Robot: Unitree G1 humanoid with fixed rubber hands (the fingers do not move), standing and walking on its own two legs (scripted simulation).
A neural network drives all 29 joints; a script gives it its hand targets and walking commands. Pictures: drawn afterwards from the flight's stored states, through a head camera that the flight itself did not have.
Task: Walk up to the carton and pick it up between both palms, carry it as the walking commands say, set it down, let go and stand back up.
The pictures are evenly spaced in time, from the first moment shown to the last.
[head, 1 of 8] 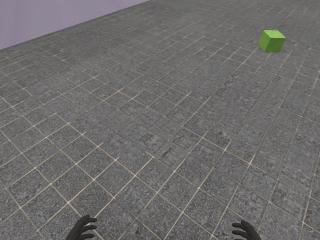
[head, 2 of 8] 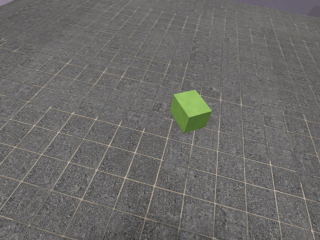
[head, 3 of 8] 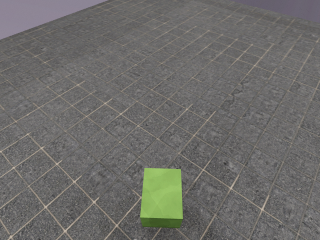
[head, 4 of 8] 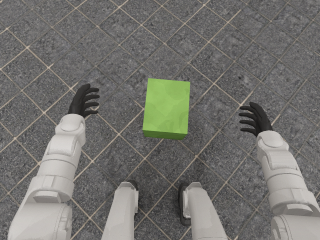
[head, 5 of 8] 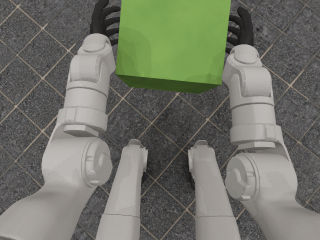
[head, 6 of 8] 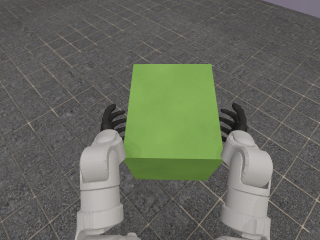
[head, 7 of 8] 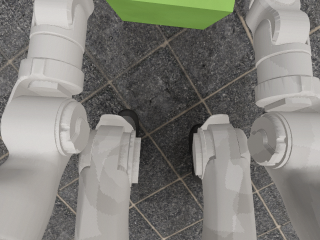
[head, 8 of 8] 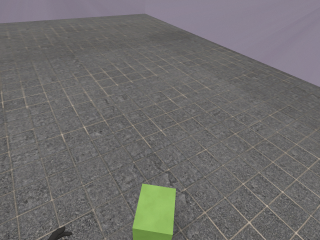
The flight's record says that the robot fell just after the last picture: no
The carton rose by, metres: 0.71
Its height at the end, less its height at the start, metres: +0.00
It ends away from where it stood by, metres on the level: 1.00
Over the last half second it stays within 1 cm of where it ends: yes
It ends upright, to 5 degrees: yes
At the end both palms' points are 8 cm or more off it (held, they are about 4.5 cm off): yes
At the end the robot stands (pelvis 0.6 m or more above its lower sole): yes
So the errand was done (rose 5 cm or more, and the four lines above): yes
